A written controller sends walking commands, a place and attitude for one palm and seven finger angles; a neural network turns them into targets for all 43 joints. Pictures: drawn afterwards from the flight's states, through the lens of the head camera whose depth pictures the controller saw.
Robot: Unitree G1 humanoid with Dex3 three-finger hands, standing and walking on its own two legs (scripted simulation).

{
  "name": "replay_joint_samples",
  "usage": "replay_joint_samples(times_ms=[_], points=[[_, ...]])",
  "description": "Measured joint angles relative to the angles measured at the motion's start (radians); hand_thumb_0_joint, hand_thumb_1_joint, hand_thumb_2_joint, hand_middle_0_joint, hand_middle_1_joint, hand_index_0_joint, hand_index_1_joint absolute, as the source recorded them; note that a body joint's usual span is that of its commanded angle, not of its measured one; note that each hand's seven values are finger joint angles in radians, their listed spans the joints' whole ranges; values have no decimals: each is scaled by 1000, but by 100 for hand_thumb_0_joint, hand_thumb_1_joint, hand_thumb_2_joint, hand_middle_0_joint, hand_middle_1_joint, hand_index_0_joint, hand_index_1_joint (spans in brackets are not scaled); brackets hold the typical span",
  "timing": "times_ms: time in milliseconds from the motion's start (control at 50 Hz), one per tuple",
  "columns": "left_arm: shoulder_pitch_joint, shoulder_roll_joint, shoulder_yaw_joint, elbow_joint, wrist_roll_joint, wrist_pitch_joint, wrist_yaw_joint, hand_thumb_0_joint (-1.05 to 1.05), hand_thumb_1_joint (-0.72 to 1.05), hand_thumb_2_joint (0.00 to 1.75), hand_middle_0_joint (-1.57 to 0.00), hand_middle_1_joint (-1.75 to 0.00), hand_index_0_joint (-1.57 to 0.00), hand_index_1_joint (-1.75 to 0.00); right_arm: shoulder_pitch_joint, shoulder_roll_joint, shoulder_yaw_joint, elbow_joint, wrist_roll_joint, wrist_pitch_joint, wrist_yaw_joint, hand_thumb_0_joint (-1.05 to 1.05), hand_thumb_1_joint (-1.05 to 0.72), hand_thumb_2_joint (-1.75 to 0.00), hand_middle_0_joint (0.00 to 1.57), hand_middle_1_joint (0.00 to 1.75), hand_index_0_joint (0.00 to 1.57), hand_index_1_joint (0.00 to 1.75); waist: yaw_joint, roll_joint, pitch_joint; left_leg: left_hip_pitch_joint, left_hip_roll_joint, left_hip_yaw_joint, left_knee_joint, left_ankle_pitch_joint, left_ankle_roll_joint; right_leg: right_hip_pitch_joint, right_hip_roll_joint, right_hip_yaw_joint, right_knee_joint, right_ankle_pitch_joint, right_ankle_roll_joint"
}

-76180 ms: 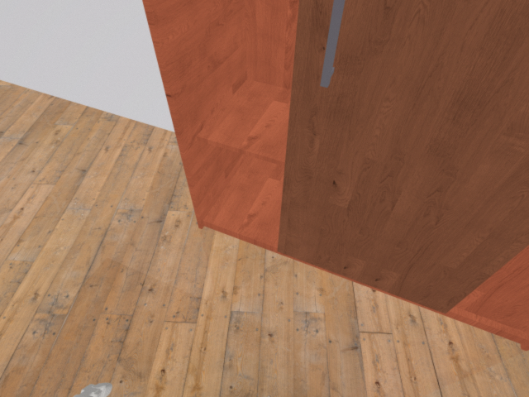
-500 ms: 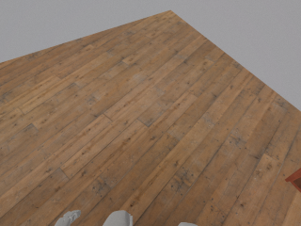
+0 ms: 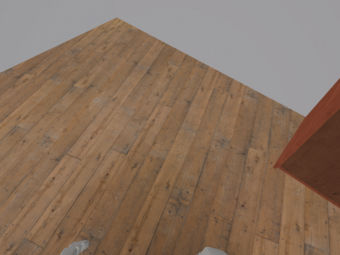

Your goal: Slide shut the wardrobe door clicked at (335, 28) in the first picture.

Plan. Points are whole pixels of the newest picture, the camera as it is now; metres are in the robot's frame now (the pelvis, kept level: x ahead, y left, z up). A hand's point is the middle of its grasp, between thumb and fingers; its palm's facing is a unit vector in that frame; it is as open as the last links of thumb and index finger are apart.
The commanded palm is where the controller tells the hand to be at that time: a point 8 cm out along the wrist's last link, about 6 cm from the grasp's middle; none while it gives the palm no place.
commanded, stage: turn to face it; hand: right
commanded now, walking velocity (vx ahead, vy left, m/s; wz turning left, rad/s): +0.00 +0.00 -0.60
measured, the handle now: out of the picture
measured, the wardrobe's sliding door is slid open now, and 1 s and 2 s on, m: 0.00 0.00 0.00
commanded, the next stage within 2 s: take the last steps up to it in 1.16 s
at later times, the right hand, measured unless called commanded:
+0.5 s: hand out of the picture +0.06 -0.23 -0.15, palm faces +0.31 +0.90 -0.31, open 7.4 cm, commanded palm none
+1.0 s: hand out of the picture -0.05 -0.24 -0.16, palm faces +0.57 +0.78 -0.26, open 7.4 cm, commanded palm none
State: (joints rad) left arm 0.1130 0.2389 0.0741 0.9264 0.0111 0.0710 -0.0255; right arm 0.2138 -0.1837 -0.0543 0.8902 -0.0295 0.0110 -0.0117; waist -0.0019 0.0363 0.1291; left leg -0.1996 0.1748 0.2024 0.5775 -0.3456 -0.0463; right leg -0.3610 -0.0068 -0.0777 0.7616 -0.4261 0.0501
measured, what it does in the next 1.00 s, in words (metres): steps on the spot, turning right: right foot, then left foot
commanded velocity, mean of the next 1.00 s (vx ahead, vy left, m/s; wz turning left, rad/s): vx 0.00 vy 0.00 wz -0.52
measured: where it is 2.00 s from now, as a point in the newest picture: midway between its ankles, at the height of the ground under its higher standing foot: outside the picture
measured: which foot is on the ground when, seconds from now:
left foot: down 0.00-0.04, up 0.06-0.42, down 0.44-0.76, up 0.78-1.00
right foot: up 0.00-0.02, down 0.04-0.44, up 0.46-0.74, down 0.76-1.00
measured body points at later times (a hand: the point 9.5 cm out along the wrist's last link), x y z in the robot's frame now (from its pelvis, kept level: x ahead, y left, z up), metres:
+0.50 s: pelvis +0.01 +0.01 +0.00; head +0.06 +0.02 +0.44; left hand +0.15 +0.24 -0.16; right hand +0.05 -0.27 -0.12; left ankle +0.05 +0.14 -0.73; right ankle +0.00 -0.11 -0.70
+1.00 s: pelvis +0.01 -0.02 +0.00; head +0.05 -0.05 +0.45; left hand +0.23 +0.14 -0.13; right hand -0.08 -0.28 -0.14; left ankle +0.08 +0.11 -0.68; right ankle -0.02 -0.11 -0.73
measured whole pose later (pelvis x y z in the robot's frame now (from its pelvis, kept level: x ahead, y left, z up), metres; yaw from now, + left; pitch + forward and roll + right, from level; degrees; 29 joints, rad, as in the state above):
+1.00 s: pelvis +0.01 -0.02 +0.00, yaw -33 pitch +0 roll +1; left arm 0.14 0.21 0.04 0.94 0.02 0.03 0.01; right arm 0.18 -0.25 -0.08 0.94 -0.02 0.07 -0.01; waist -0.02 0.01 0.11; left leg -0.43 0.08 0.04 0.98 -0.45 -0.07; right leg -0.26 0.02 0.01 0.51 -0.24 -0.04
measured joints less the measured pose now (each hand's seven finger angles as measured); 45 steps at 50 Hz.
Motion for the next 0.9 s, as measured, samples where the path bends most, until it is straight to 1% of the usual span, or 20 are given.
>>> replay_joint_samples(times_ms=[20, 40, 60, 80, 120, 180, 280, 360, 440, 460, 500, 540, 580, 700, 740, 760, 780, 820, 860, 900], points=[[-5, -1, -3, -5, 1, -6, -1, 1, 91, 90, -20, -30, -20, -30, 8, -6, -4, 4, 2, 2, 2, 1, -91, -90, 20, 30, 20, 30, -2, 9, 0, -8, 11, 9, 30, -17, -8, 32, 2, -11, -78, 49, -6], [-6, 3, -5, -14, 2, -15, -3, 1, 91, 90, -20, -30, -20, -30, 19, -12, -8, 7, 6, 5, 5, 1, -91, -90, 20, 30, 21, 30, -4, 9, -5, -27, 19, 18, 78, -40, -16, 61, 0, -14, -153, 129, -28], [-12, 0, -3, -19, 5, -26, -2, 1, 91, 90, -20, -30, -20, -30, 19, -23, -13, 14, 10, 14, 7, 1, -91, -90, 20, 30, 21, 30, -4, 19, -3, -59, 26, 0, 161, -96, -25, 51, 10, -11, -144, 150, -66], [-19, -4, -4, -21, 6, -33, 1, 1, 91, 90, -20, -30, -20, -30, 15, -35, -17, 23, 11, 28, 4, 1, -91, -90, 20, 30, 20, 30, -9, 28, 3, -98, 16, -39, 260, -165, -28, 39, 16, -7, -116, 135, -86], [-18, -11, -9, -26, 8, -42, 12, 1, 91, 90, -20, -30, -20, -30, 2, -52, -25, 42, 12, 54, -4, 1, -91, -90, 20, 30, 20, 30, -12, 27, 6, -167, -22, -102, 422, -214, -29, 35, 19, 9, -103, 110, -99], [-4, -17, -18, -23, 11, -43, 28, 1, 91, 90, -20, -30, -20, -30, -22, -68, -34, 51, 12, 65, -2, 1, -91, -90, 20, 30, 20, 30, -12, 12, 2, -227, -59, -146, 511, -154, -31, 56, 27, 44, -158, 137, -93], [26, -21, -24, -2, 12, -35, 31, 1, 90, 90, -20, -30, -20, -30, -51, -75, -34, 23, 14, 58, 1, 1, -91, -90, 20, 30, 20, 30, -8, -24, -13, -235, -90, -178, 416, -101, -33, 83, 39, 102, -239, 189, -95], [49, -23, -18, 13, 14, -23, 27, 1, 90, 90, -20, -30, -21, -30, -76, -69, -29, 0, 16, 49, 0, 1, -91, -90, 20, 30, 20, 30, 8, -53, -23, -181, -117, -186, 254, -88, -24, 75, 49, 158, -246, 201, -82], [76, -20, -6, 16, 7, -10, 25, 1, 90, 90, -20, -30, -21, -30, -77, -61, -17, -30, 16, 23, -4, 1, -91, -90, 20, 30, 20, 30, 15, -65, -46, -62, -131, -183, -25, 20, 4, 27, 80, 208, -180, 177, -58], [74, -14, 0, 19, 3, -7, 24, 1, 90, 90, -20, -30, -21, -30, -78, -52, -17, -32, 11, 13, -8, 1, -91, -90, 20, 30, 20, 30, 12, -74, -42, -63, -130, -176, -28, 54, 15, -2, 84, 210, -110, 103, -50], [69, 4, 12, 22, 6, 2, 21, 1, 90, 90, -20, -30, -20, -30, -74, -27, -6, -32, 8, 7, -12, 1, -91, -90, 20, 30, 20, 30, 19, -97, -30, -57, -121, -143, 0, 40, 25, -72, 84, 183, 105, -19, -36], [63, 14, 19, 24, 8, 10, 16, 1, 90, 90, -20, -30, -20, -30, -58, -8, -1, -29, 8, 7, -14, 1, -91, -90, 20, 30, 20, 30, 24, -98, -24, -33, -105, -120, -12, 30, 24, -123, 70, 138, 287, -35, -20], [57, 13, 19, 22, 6, 12, 10, 1, 91, 90, -20, -30, -20, -30, -44, 1, 2, -22, 7, 7, -14, 1, -91, -90, 20, 30, 20, 30, 30, -79, -19, -11, -83, -101, -32, 32, 21, -135, 45, 92, 342, -30, -3], [28, 3, 5, 6, -1, 4, 0, 1, 91, 90, -20, -30, -20, -30, -14, -1, 5, -6, 0, 5, -2, 1, -91, -90, 20, 30, 20, 30, 14, -5, -2, 2, -12, -42, -13, 9, -5, -31, 4, 13, 69, -22, 2], [19, 3, 0, -3, 0, -9, 0, 1, 91, 90, -20, -30, -20, -30, 1, -12, -2, 1, 3, 8, 2, 1, -91, -90, 20, 30, 20, 30, 8, 12, -2, -15, 11, -24, 40, -23, -22, 31, 4, -4, -81, 66, -7], [20, 9, -1, -12, 2, -19, -2, 1, 91, 90, -20, -30, -20, -30, 13, -15, -6, 3, 7, 12, 5, 1, -91, -90, 20, 30, 21, 30, 6, 7, -12, -39, 15, -14, 92, -45, -28, 57, -1, 2, -149, 130, -28], [12, 6, 1, -14, 4, -28, 1, 1, 91, 90, -20, -30, -20, -30, 11, -26, -11, 11, 11, 21, 5, 1, -91, -90, 20, 30, 21, 30, 4, 17, -8, -75, 20, -34, 177, -117, -34, 42, 10, 5, -131, 130, -53], [-1, -3, -4, -16, 7, -41, 11, 1, 91, 90, -20, -30, -20, -30, 1, -45, -20, 31, 12, 47, -3, 1, -91, -90, 20, 30, 20, 30, -7, 27, 2, -151, -9, -103, 359, -215, -31, 27, 18, 12, -94, 104, -86], [1, -11, -12, -18, 11, -46, 25, 1, 91, 90, -20, -30, -20, -30, -11, -57, -26, 51, 13, 62, -6, 1, -91, -90, 20, 30, 20, 30, -8, 17, 0, -204, -43, -136, 473, -202, -29, 37, 20, 29, -115, 107, -94], [6, -18, -20, -13, 12, -47, 34, 1, 91, 90, -20, -30, -20, -30, -20, -66, -31, 57, 13, 64, -3, 1, -91, -90, 20, 30, 20, 30, -12, 8, -4, -233, -63, -152, 507, -154, -28, 59, 23, 46, -162, 134, -90]])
